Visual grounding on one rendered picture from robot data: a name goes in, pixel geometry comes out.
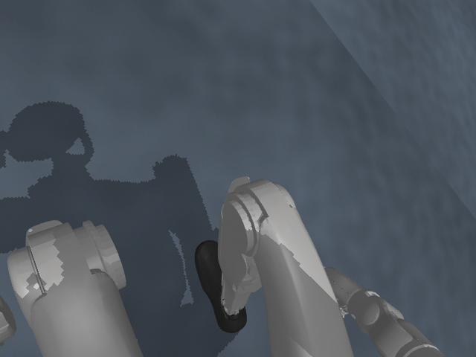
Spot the left robot arm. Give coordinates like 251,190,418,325
0,295,16,347

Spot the right robot arm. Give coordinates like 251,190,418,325
347,289,445,357

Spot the right robot hand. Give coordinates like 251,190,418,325
324,267,364,318

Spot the right robot foot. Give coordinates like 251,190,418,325
195,240,247,333

